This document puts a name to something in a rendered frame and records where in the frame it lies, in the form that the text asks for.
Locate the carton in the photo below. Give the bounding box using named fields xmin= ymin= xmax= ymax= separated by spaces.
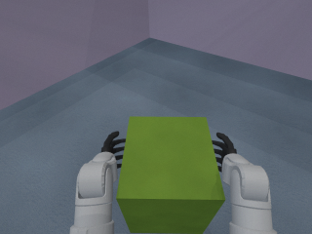
xmin=116 ymin=116 xmax=226 ymax=234

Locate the robot right forearm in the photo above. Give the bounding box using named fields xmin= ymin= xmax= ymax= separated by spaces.
xmin=221 ymin=153 xmax=278 ymax=234

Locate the robot left forearm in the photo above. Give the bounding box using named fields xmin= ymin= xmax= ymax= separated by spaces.
xmin=69 ymin=151 xmax=118 ymax=234

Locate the left robot hand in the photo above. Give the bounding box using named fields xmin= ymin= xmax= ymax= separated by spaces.
xmin=101 ymin=131 xmax=126 ymax=169

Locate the right robot hand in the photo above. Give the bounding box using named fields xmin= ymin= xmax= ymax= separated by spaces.
xmin=212 ymin=132 xmax=237 ymax=172

